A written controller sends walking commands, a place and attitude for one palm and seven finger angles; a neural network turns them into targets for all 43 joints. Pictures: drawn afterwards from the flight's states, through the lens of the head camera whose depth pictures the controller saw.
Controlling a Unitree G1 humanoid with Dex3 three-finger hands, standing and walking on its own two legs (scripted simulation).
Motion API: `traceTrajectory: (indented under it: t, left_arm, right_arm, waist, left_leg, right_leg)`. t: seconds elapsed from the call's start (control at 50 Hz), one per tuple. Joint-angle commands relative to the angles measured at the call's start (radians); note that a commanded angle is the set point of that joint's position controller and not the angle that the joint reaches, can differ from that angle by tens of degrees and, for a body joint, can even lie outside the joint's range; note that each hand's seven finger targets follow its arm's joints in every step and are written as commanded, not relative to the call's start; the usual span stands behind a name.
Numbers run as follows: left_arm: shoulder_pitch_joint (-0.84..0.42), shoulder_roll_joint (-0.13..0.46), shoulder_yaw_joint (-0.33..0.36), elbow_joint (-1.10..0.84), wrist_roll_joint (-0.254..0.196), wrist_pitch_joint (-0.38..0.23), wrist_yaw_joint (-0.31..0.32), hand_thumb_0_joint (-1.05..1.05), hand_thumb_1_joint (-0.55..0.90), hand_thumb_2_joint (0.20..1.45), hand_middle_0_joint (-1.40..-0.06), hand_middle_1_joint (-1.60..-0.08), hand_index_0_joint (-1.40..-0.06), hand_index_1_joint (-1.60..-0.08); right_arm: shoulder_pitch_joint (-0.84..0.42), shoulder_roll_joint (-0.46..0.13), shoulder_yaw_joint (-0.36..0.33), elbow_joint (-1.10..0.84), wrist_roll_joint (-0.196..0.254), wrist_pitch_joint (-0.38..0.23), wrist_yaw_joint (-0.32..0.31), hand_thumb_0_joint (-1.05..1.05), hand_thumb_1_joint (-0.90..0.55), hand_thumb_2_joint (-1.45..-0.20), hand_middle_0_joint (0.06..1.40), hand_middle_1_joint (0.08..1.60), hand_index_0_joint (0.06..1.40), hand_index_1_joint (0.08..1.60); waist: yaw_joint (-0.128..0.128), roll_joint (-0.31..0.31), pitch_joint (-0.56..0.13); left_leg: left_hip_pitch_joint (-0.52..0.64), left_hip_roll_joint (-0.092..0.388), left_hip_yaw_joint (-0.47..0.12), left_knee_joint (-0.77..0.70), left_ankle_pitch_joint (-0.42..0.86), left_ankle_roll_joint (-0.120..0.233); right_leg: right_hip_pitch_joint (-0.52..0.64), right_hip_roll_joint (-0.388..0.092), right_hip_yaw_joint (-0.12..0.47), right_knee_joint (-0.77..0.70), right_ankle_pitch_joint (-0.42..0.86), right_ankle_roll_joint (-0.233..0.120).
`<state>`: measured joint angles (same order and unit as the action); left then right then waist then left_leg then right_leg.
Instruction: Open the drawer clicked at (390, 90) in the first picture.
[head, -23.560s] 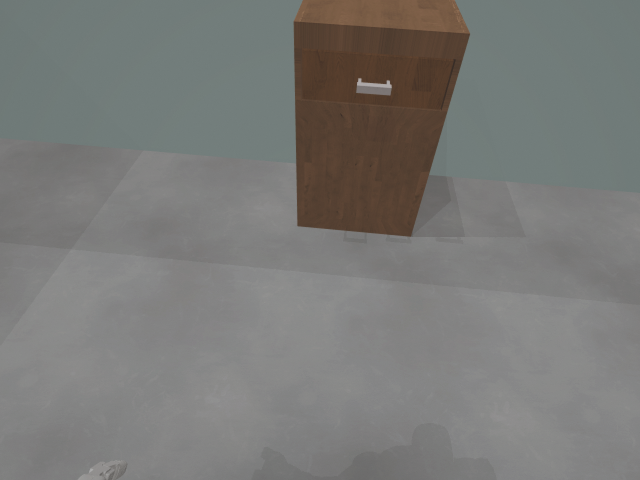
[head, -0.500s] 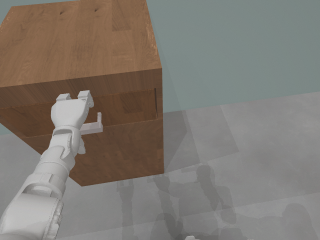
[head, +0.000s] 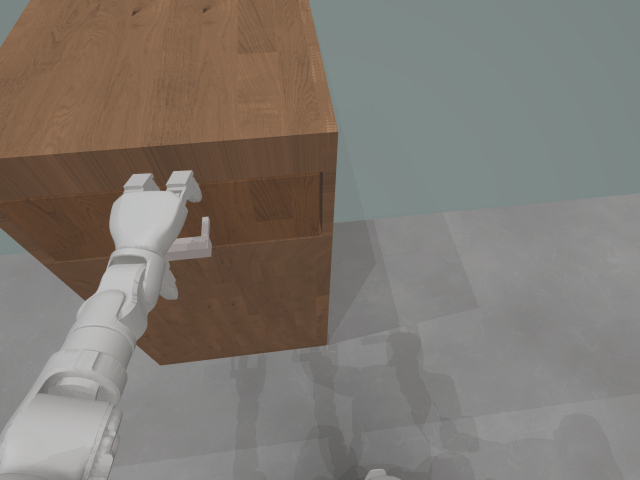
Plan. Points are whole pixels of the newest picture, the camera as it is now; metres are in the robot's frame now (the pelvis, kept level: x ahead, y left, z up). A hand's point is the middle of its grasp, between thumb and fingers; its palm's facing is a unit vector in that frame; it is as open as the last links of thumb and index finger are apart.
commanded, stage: move the hooked fingers above the handle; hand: left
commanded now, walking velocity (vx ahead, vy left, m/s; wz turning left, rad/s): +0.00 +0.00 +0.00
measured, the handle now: (176, 237) +0.47 +0.24 -0.04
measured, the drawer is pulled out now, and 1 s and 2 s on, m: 0.00 0.00 0.00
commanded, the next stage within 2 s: lower the fingers behind the handle in 0.90 s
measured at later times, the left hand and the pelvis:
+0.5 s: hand (132, 259) +0.40 +0.27 +0.01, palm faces -0.10 -0.01 -0.99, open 13.8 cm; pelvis +0.00 +0.00 +0.01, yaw +0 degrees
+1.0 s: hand (157, 235) +0.43 +0.23 +0.03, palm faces -0.07 -0.02 -1.00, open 13.7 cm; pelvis -0.01 -0.01 +0.01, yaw -1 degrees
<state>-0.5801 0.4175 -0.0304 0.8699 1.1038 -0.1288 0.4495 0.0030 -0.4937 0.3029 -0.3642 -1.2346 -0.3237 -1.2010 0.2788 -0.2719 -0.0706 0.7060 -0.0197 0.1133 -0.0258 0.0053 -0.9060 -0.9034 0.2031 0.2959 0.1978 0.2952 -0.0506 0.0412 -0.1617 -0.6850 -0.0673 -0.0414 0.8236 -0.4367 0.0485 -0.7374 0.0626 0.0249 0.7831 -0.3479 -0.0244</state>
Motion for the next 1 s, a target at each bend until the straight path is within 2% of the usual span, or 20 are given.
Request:
traceTrajectory:
  t: [0.0, 0.1, 0.12, 0.2, 0.26, 0.32, 0.38, 0.4, 0.42, 0.48, 0.54, 0.64, 0.66, 0.7, 0.72, 0.76, 0.82, 0.88, 0.92, 0.98]
  left_arm:
    - [-0.399, 0.328, 0.137, -0.092, -0.008, 0.162, 0.078, 0.0, -0.5, 0.3, -0.3, -1.2, -0.3, -1.2]
    - [-0.408, 0.403, 0.153, -0.043, -0.027, 0.226, 0.017, 0.0, -0.5, 0.3, -0.3, -1.2, -0.3, -1.2]
    - [-0.391, 0.428, 0.173, -0.03, -0.039, 0.224, -0.001, 0.0, -0.5, 0.3, -0.3, -1.2, -0.3, -1.2]
    - [-0.323, 0.419, 0.166, -0.011, -0.063, 0.183, -0.062, 0.0, -0.5, 0.3, -0.3, -1.2, -0.3, -1.2]
    - [-0.304, 0.388, 0.136, -0.014, -0.039, 0.134, -0.088, 0.0, -0.5, 0.3, -0.3, -1.2, -0.3, -1.2]
    - [-0.343, 0.342, 0.098, -0.066, -0.012, 0.072, -0.097, 0.0, -0.5, 0.3, -0.3, -1.2, -0.3, -1.2]
    - [-0.401, 0.236, 0.019, -0.164, -0.022, -0.003, -0.095, 0.0, -0.5, 0.3, -0.3, -1.2, -0.3, -1.2]
    - [-0.406, 0.232, 0.024, -0.186, -0.031, -0.025, -0.089, 0.0, -0.5, 0.3, -0.3, -1.2, -0.3, -1.2]
    - [-0.446, 0.199, -0.004, -0.221, -0.041, -0.044, -0.085, 0.0, -0.5, 0.3, -0.3, -1.2, -0.3, -1.2]
    - [-0.508, 0.247, 0.034, -0.267, -0.039, -0.069, -0.043, 0.0, -0.5, 0.3, -0.3, -1.2, -0.3, -1.2]
    - [-0.53, 0.319, 0.105, -0.241, -0.018, -0.043, 0.025, 0.0, -0.5, 0.3, -0.3, -1.2, -0.3, -1.2]
    - [-0.48, 0.342, 0.135, -0.085, -0.005, 0.121, 0.075, 0.0, -0.5, 0.3, -0.3, -1.2, -0.3, -1.2]
    - [-0.499, 0.318, 0.107, -0.071, -0.009, 0.152, 0.07, 0.0, -0.5, 0.3, -0.3, -1.2, -0.3, -1.2]
    - [-0.522, 0.348, 0.106, -0.037, -0.011, 0.198, 0.053, 0.0, -0.5, 0.3, -0.3, -1.2, -0.3, -1.2]
    - [-0.529, 0.381, 0.123, -0.02, -0.013, 0.212, 0.039, 0.0, -0.5, 0.3, -0.3, -1.2, -0.3, -1.2]
    - [-0.526, 0.374, 0.101, 0.006, -0.022, 0.233, 0.008, 0.0, -0.5, 0.3, -0.3, -1.2, -0.3, -1.2]
    - [-0.489, 0.404, 0.119, 0.029, -0.04, 0.217, -0.046, 0.0, -0.5, 0.3, -0.3, -1.2, -0.3, -1.2]
    - [-0.467, 0.392, 0.098, 0.048, -0.057, 0.178, -0.09, 0.0, -0.5, 0.3, -0.3, -1.2, -0.3, -1.2]
    - [-0.444, 0.434, 0.138, 0.033, -0.055, 0.133, -0.103, 0.0, -0.5, 0.3, -0.3, -1.2, -0.3, -1.2]
    - [-0.405, 0.415, 0.13, 0.014, -0.035, 0.083, -0.098, 0.0, -0.5, 0.3, -0.3, -1.2, -0.3, -1.2]
  right_arm:
    - [0.037, -0.121, -0.017, -0.084, 0.008, -0.007, 0.012, 0.0, -0.9, -0.9, 0.2, 0.3, 0.2, 0.3]
    - [0.015, -0.123, 0.0, -0.101, 0.024, 0.017, -0.013, 0.0, -0.9, -0.9, 0.2, 0.3, 0.2, 0.3]
    - [0.008, -0.126, 0.007, -0.103, 0.025, 0.022, -0.019, 0.0, -0.9, -0.9, 0.2, 0.3, 0.2, 0.3]
    - [0.005, -0.12, 0.012, -0.119, 0.037, 0.021, -0.038, 0.0, -0.9, -0.9, 0.2, 0.3, 0.2, 0.3]
    - [0.016, -0.122, 0.009, -0.128, 0.037, 0.011, -0.048, 0.0, -0.9, -0.9, 0.2, 0.3, 0.2, 0.3]
    - [0.04, -0.124, -0.008, -0.132, 0.033, -0.01, -0.048, 0.0, -0.9, -0.9, 0.2, 0.3, 0.2, 0.3]
    - [0.073, -0.112, -0.031, -0.128, 0.032, -0.037, -0.042, 0.0, -0.9, -0.9, 0.2, 0.3, 0.2, 0.3]
    - [0.082, -0.112, -0.037, -0.122, 0.029, -0.043, -0.04, 0.0, -0.9, -0.9, 0.2, 0.3, 0.2, 0.3]
    - [0.086, -0.109, -0.042, -0.116, 0.025, -0.049, -0.039, 0.0, -0.9, -0.9, 0.2, 0.3, 0.2, 0.3]
    - [0.099, -0.118, -0.048, -0.088, 0.018, -0.053, -0.036, 0.0, -0.9, -0.9, 0.2, 0.3, 0.2, 0.3]
    - [0.1, -0.126, -0.043, -0.064, 0.01, -0.047, -0.023, 0.0, -0.9, -0.9, 0.2, 0.3, 0.2, 0.3]
    - [0.071, -0.135, -0.025, -0.06, 0.006, -0.022, 0.009, 0.0, -0.9, -0.9, 0.2, 0.3, 0.2, 0.3]
    - [0.074, -0.136, -0.023, -0.066, 0.008, -0.016, 0.011, 0.0, -0.9, -0.9, 0.2, 0.3, 0.2, 0.3]
    - [0.066, -0.138, -0.015, -0.07, 0.015, -0.006, 0.005, 0.0, -0.9, -0.9, 0.2, 0.3, 0.2, 0.3]
    - [0.06, -0.144, -0.008, -0.07, 0.015, 0.0, -0.002, 0.0, -0.9, -0.9, 0.2, 0.3, 0.2, 0.3]
    - [0.056, -0.137, -0.001, -0.078, 0.024, 0.009, -0.012, 0.0, -0.9, -0.9, 0.2, 0.3, 0.2, 0.3]
    - [0.045, -0.137, 0.01, -0.09, 0.028, 0.016, -0.03, 0.0, -0.9, -0.9, 0.2, 0.3, 0.2, 0.3]
    - [0.05, -0.134, 0.017, -0.106, 0.038, 0.009, -0.045, 0.0, -0.9, -0.9, 0.2, 0.3, 0.2, 0.3]
    - [0.044, -0.134, 0.017, -0.117, 0.036, 0.006, -0.05, 0.0, -0.9, -0.9, 0.2, 0.3, 0.2, 0.3]
    - [0.054, -0.129, 0.012, -0.124, 0.034, -0.006, -0.049, 0.0, -0.9, -0.9, 0.2, 0.3, 0.2, 0.3]
  waist:
    - [0.027, 0.035, -0.344]
    - [0.032, -0.09, -0.334]
    - [0.043, -0.107, -0.333]
    - [0.051, -0.133, -0.265]
    - [0.038, -0.096, -0.244]
    - [0.012, -0.037, -0.277]
    - [-0.023, 0.024, -0.335]
    - [-0.024, 0.031, -0.352]
    - [-0.045, 0.033, -0.362]
    - [-0.047, 0.076, -0.398]
    - [-0.03, 0.109, -0.392]
    - [0.005, 0.118, -0.391]
    - [-0.009, 0.066, -0.373]
    - [-0.016, -0.003, -0.342]
    - [-0.013, -0.029, -0.345]
    - [-0.012, -0.052, -0.322]
    - [-0.003, -0.094, -0.306]
    - [-0.011, -0.12, -0.229]
    - [0.011, -0.092, -0.246]
    - [0.018, -0.044, -0.252]
  left_leg:
    - [0.158, 0.029, 0.03, -0.118, 0.462, -0.034]
    - [0.087, 0.021, 0.06, -0.169, 0.354, -0.007]
    - [0.074, 0.021, 0.055, -0.182, 0.343, -0.006]
    - [0.049, 0.019, 0.067, -0.205, 0.278, 0.0]
    - [0.056, 0.02, 0.068, -0.196, 0.267, 0.004]
    - [0.096, 0.025, 0.062, -0.166, 0.293, 0.006]
    - [0.183, 0.033, 0.044, -0.124, 0.35, 0.001]
    - [0.206, 0.034, 0.037, -0.113, 0.366, -0.001]
    - [0.228, 0.035, 0.028, -0.097, 0.392, -0.002]
    - [0.263, 0.037, 0.002, -0.071, 0.426, -0.016]
    - [0.251, 0.037, -0.011, -0.064, 0.461, -0.035]
    - [0.216, 0.035, 0.004, -0.082, 0.505, -0.052]
    - [0.195, 0.035, 0.012, -0.089, 0.484, -0.043]
    - [0.143, 0.03, 0.029, -0.116, 0.404, -0.021]
    - [0.126, 0.028, 0.025, -0.126, 0.388, -0.017]
    - [0.107, 0.025, 0.036, -0.148, 0.337, -0.007]
    - [0.082, 0.022, 0.043, -0.167, 0.29, 0.002]
    - [0.044, 0.021, 0.048, -0.182, 0.207, 0.007]
    - [0.038, 0.02, 0.045, -0.178, 0.206, 0.008]
    - [0.034, 0.02, 0.052, -0.16, 0.205, 0.006]
  right_leg:
    - [0.274, -0.008, -0.034, -0.062, 0.319, -0.034]
    - [0.426, -0.026, 0.01, -0.12, 0.326, -0.012]
    - [0.456, -0.029, 0.017, -0.125, 0.324, -0.013]
    - [0.468, -0.037, 0.031, -0.157, 0.283, -0.005]
    - [0.418, -0.035, 0.03, -0.157, 0.262, -0.009]
    - [0.358, -0.03, 0.027, -0.142, 0.27, -0.016]
    - [0.271, -0.024, 0.015, -0.121, 0.288, -0.019]
    - [0.255, -0.022, 0.009, -0.115, 0.285, -0.02]
    - [0.234, -0.021, 0.008, -0.109, 0.297, -0.02]
    - [0.167, -0.017, -0.006, -0.077, 0.275, -0.024]
    - [0.132, -0.011, -0.03, -0.05, 0.259, -0.032]
    - [0.167, -0.003, -0.049, -0.035, 0.283, -0.038]
    - [0.192, -0.002, -0.048, -0.049, 0.293, -0.033]
    - [0.26, -0.01, -0.03, -0.081, 0.287, -0.024]
    - [0.285, -0.013, -0.025, -0.087, 0.283, -0.023]
    - [0.321, -0.019, -0.012, -0.11, 0.265, -0.017]
    - [0.379, -0.029, 0.009, -0.137, 0.251, -0.01]
    - [0.361, -0.035, 0.016, -0.161, 0.18, -0.003]
    - [0.366, -0.035, 0.023, -0.152, 0.168, -0.009]
    - [0.321, -0.031, 0.022, -0.136, 0.159, -0.013]
